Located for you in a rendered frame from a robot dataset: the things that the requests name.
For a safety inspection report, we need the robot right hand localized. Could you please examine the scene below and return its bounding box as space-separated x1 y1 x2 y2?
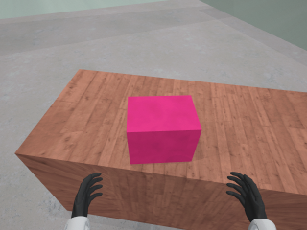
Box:
226 172 268 222

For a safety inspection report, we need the pedestal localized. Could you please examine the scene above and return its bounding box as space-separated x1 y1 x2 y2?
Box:
15 69 307 230

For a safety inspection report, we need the right robot forearm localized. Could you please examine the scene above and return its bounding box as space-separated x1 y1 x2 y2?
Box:
248 218 277 230

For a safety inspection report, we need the carton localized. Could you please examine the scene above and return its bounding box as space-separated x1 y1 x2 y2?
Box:
126 95 202 165

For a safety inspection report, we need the left robot forearm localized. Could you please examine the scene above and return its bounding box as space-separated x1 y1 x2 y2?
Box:
64 216 91 230

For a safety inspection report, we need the robot left hand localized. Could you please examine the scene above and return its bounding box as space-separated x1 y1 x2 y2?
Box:
71 172 103 218

